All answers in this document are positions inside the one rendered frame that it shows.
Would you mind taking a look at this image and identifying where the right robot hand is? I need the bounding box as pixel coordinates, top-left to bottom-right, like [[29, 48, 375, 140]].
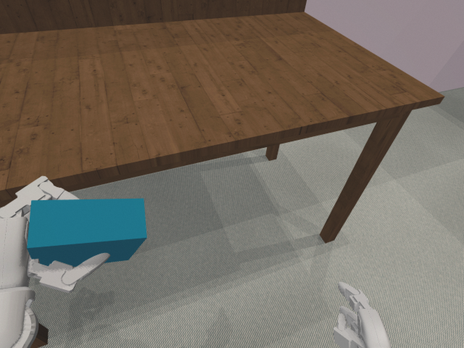
[[333, 282, 392, 348]]

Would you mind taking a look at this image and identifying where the left robot forearm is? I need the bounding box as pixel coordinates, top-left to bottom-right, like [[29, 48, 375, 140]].
[[0, 287, 38, 348]]

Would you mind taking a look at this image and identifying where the sponge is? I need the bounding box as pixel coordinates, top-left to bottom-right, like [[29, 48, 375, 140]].
[[27, 199, 147, 267]]

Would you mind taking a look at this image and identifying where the left robot hand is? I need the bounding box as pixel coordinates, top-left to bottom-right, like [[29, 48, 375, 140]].
[[0, 176, 110, 293]]

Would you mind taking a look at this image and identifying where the table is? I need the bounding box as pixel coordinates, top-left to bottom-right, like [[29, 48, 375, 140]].
[[0, 0, 444, 348]]

